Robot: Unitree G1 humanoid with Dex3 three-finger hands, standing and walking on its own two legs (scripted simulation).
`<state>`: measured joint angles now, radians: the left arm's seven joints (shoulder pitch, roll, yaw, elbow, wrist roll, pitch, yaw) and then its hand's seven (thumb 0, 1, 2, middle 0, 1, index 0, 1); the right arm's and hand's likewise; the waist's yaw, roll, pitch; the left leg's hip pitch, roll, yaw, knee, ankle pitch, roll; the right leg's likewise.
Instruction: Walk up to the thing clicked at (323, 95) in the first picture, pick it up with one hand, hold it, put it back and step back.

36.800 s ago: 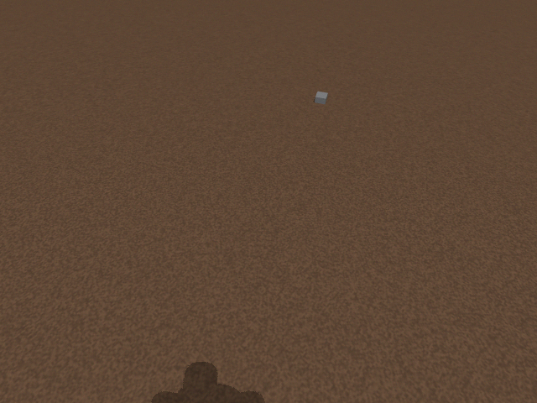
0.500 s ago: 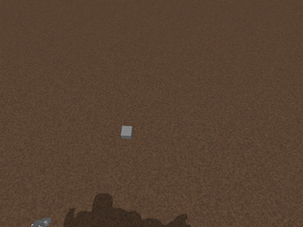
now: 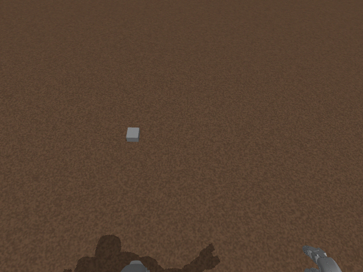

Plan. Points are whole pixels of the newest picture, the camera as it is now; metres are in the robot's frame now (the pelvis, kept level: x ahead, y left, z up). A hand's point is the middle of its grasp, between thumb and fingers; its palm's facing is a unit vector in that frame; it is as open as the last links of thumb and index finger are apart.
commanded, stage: step back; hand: left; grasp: from above
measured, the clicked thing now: (133, 134) +1.02 +0.31 -0.73
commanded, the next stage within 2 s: stand in 1.16 s
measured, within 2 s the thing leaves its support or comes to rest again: neither
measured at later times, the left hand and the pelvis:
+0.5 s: hand out of the picture -0.01 +0.27 -0.12, palm faces +0.13 -0.92 -0.38, open 7.4 cm; pelvis -0.05 -0.02 +0.02, yaw +8 degrees
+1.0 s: hand out of the picture +0.02 +0.26 -0.14, palm faces +0.18 -0.90 -0.39, open 7.4 cm; pelvis -0.01 -0.02 +0.01, yaw +10 degrees
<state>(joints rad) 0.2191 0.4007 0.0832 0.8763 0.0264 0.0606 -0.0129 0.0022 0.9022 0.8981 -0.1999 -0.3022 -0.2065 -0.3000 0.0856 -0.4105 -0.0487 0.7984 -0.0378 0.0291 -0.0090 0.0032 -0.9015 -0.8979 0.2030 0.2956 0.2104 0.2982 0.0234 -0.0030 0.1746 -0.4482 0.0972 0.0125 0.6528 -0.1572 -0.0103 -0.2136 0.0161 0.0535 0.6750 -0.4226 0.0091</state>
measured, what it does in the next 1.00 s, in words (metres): steps on the spot: left foot, then right foot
